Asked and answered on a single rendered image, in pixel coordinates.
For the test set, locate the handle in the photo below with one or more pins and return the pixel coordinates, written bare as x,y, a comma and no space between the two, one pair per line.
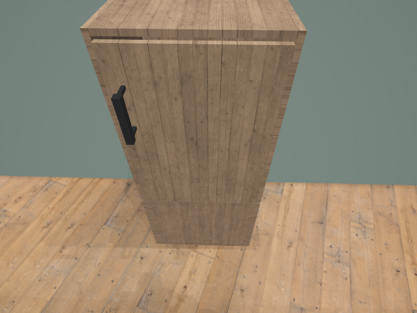
119,105

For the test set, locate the cupboard door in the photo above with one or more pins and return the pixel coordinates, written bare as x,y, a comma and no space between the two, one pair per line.
205,112

